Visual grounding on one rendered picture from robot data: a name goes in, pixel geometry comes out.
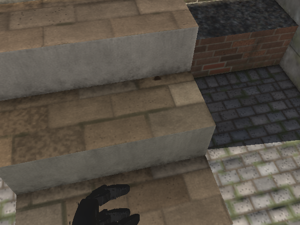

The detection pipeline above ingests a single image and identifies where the left robot hand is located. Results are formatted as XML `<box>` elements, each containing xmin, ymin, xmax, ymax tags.
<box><xmin>69</xmin><ymin>184</ymin><xmax>140</xmax><ymax>225</ymax></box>

